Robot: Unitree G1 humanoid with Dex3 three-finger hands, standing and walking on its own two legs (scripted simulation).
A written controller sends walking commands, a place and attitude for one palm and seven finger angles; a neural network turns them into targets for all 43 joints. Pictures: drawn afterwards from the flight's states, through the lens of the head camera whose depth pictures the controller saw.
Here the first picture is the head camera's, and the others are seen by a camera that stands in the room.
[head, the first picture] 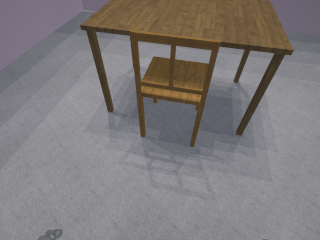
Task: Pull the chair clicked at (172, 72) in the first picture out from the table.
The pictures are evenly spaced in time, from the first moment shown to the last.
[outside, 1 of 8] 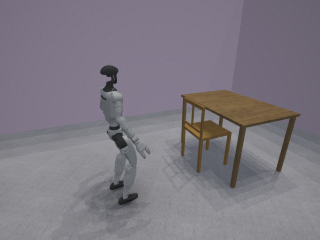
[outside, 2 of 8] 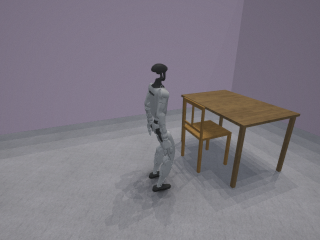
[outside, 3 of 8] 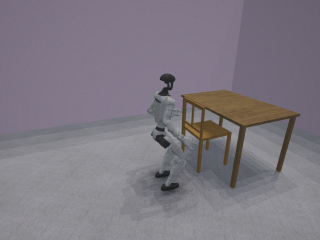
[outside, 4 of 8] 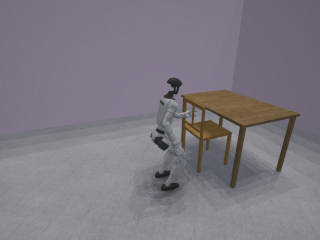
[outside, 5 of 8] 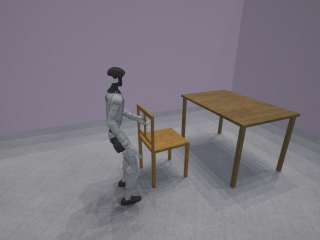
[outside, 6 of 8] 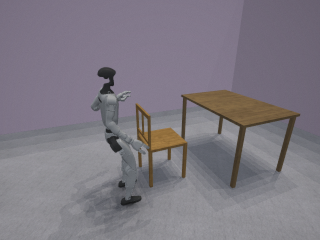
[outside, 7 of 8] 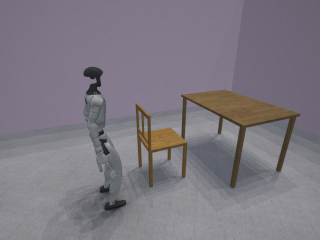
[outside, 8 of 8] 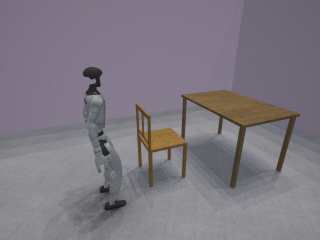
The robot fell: no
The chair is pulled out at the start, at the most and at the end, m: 0.00 0.66 0.62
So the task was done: yes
